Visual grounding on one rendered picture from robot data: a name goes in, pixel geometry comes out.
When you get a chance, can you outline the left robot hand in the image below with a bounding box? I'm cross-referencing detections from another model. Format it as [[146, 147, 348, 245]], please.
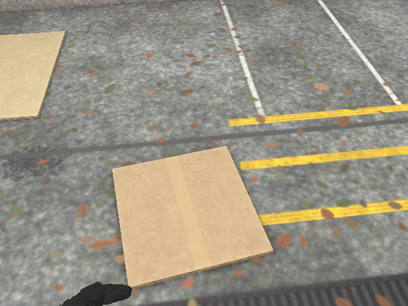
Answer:
[[60, 282, 132, 306]]

